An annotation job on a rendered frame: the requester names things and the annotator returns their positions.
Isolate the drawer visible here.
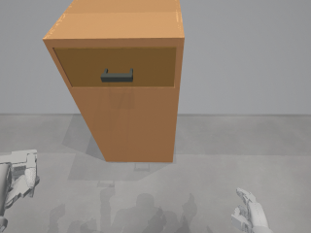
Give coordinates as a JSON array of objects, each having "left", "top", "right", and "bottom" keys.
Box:
[{"left": 54, "top": 46, "right": 177, "bottom": 87}]

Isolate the handle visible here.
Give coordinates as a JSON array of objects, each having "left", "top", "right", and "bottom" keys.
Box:
[{"left": 100, "top": 68, "right": 133, "bottom": 83}]

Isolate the robot right hand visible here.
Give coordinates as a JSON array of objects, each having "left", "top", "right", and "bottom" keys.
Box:
[{"left": 231, "top": 187, "right": 270, "bottom": 233}]

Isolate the robot left hand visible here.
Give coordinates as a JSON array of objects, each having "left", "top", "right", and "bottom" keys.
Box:
[{"left": 0, "top": 150, "right": 40, "bottom": 216}]

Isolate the cabinet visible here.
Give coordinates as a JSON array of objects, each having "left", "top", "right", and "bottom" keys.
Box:
[{"left": 42, "top": 0, "right": 185, "bottom": 163}]

